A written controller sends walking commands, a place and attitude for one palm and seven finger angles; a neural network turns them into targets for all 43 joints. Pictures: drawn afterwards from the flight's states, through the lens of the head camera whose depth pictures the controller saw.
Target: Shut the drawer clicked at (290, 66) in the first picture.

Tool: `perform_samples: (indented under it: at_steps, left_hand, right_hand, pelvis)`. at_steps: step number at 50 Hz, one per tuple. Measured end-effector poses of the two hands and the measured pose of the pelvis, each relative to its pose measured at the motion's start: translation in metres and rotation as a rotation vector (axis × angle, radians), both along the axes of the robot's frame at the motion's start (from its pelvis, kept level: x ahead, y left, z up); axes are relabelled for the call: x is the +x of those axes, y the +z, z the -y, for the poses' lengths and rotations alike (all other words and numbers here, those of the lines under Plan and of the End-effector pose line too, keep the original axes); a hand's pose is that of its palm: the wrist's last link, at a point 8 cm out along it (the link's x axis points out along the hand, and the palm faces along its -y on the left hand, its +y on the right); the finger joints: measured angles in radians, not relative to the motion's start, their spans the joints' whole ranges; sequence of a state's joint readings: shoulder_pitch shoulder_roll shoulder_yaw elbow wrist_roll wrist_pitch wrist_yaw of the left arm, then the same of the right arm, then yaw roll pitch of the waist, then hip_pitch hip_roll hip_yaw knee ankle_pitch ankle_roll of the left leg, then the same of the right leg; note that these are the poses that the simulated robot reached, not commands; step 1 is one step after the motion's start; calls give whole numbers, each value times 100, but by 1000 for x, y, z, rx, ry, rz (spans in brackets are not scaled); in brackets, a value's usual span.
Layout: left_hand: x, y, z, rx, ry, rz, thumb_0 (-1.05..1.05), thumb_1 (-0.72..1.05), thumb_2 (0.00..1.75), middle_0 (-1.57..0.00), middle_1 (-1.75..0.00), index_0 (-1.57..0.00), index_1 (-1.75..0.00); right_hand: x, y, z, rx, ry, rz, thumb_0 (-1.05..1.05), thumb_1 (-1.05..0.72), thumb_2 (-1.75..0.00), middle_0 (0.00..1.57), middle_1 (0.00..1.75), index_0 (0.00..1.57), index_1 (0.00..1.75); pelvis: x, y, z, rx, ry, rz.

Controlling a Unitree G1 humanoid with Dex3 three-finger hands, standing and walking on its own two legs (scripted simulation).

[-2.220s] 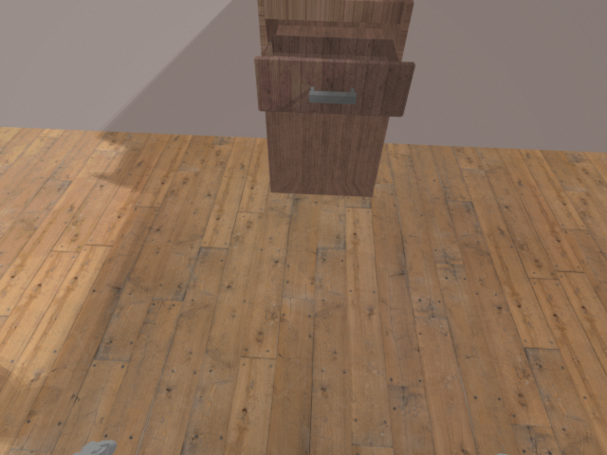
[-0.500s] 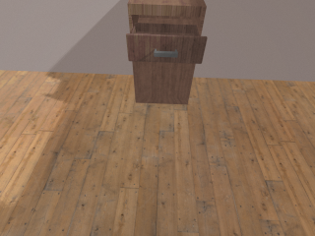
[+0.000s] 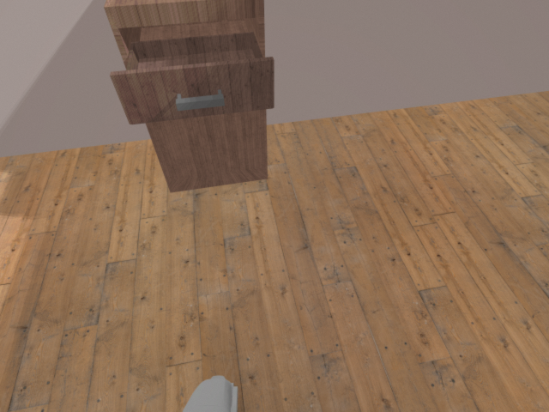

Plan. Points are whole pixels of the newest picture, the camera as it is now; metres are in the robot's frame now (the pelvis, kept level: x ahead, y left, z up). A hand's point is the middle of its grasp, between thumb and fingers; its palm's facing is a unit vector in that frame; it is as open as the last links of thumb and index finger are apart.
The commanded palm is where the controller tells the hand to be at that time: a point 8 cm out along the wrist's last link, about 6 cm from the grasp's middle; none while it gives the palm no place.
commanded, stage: walk to a spot facing it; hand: left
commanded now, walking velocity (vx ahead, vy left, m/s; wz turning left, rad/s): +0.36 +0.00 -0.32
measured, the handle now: (200, 98) +0.91 +0.30 -0.07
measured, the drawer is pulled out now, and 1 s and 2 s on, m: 0.29 0.29 0.29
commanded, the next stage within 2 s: turn to face it in 0.72 s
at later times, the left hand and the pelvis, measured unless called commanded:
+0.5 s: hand (169, 302) +0.33 +0.25 -0.17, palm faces -0.19 -0.96 -0.21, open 7.4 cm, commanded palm none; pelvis +0.21 +0.06 +0.00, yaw -16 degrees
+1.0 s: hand (257, 227) +0.53 +0.09 -0.17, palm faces -0.45 -0.87 -0.20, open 7.3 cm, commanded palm none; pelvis +0.36 -0.03 -0.01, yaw -27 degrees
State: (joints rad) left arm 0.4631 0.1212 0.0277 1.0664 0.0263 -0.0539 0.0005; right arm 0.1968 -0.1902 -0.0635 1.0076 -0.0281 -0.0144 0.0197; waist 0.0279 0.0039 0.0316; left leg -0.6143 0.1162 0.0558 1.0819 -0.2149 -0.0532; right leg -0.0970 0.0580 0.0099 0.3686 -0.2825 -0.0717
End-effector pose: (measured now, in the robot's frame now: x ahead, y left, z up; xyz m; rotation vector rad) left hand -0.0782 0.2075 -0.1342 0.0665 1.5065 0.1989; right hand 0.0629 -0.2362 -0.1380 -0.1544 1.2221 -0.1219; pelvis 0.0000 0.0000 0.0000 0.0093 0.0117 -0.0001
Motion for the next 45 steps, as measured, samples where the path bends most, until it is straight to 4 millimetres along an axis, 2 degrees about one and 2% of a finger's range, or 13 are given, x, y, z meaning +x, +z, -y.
perform_samples:
  at_steps: [6, 10, 12, 15, 19, 21, 24, 28, 32, 36, 38, 40, 45]
  left_hand:
    - [44, -4, -21, 2, -14, -29, 1, 90, 90, -20, -30, -20, -30]
    - [87, -18, -50, 9, -27, -38, 1, 90, 90, -20, -30, -20, -30]
    - [115, -31, -68, 8, -51, -43, 1, 90, 90, -20, -30, -20, -30]
    - [174, -38, -91, 21, -119, -4, 1, 91, 90, -20, -30, -20, -30]
    - [274, -26, -105, 35, -207, 135, 1, 91, 90, -19, -30, -19, -30]
    - [323, -17, -103, 37, -251, 207, 1, 91, 90, -19, -29, -19, -30]
    - [390, -4, -93, 31, -321, 291, 1, 91, 90, -19, -29, -19, -30]
    - [468, 6, -63, 10, -426, 363, 1, 91, 90, -19, -29, -19, -30]
    - [537, 8, -18, -13, -545, 405, 1, 91, 90, -19, -29, -19, -30]
    - [598, 2, 38, -36, -651, 465, 1, 91, 90, -19, -29, -19, -30]
    - [618, -2, 59, -46, -669, 511, 1, 91, 90, -19, -29, -19, -30]
    - [626, -2, 70, -52, -671, 514, 1, 91, 90, -19, -30, -19, -30]
    - [625, 0, 77, -35, -685, 421, 1, 91, 90, -20, -30, -20, -30]
  right_hand:
    - [88, 7, -27, 16, 7, 113, 1, -91, -90, 20, 30, 19, 30]
    - [151, 7, -51, 6, 19, 194, 1, -91, -90, 20, 30, 19, 30]
    - [173, 2, -58, -18, 1, 253, 1, -90, -90, 20, 30, 20, 30]
    - [175, 4, -64, -33, -58, 248, 1, -90, -90, 20, 30, 20, 30]
    - [148, 6, -68, -39, -167, 147, 0, -91, -90, 20, 30, 20, 30]
    - [134, 8, -61, -63, -234, 105, -1, -94, -89, 20, 30, 20, 30]
    - [111, 9, -55, -76, -294, 22, -1, -94, -90, 20, 30, 20, 30]
    - [84, 6, -53, -65, -376, -87, 0, -93, -90, 20, 30, 20, 30]
    - [64, -1, -55, -31, -465, -183, 0, -92, -90, 20, 30, 19, 30]
    - [56, -16, -54, 20, -542, -266, 1, -91, -90, 20, 30, 19, 30]
    - [62, -24, -49, 44, -563, -293, 1, -91, -90, 20, 30, 19, 30]
    - [80, -26, -39, 44, -577, -280, 1, -91, -90, 20, 30, 19, 30]
    - [158, -15, -1, 1, -576, -114, 1, -91, -90, 20, 30, 19, 30]
  pelvis:
    - [50, -3, -19, -11, -46, 0]
    - [92, -14, -39, -16, -76, 8]
    - [114, -27, -51, -36, -116, 10]
    - [135, -26, -58, -15, -159, 29]
    - [163, -13, -62, -7, -204, 28]
    - [178, -8, -64, -2, -229, 23]
    - [199, -4, -64, 2, -264, 17]
    - [228, -3, -56, 5, -309, 17]
    - [257, -8, -39, 8, -361, 19]
    - [287, -22, -10, 3, -405, 21]
    - [298, -30, 2, -3, -422, 24]
    - [307, -28, 10, -12, -439, 30]
    - [333, -14, 21, -21, -477, 19]
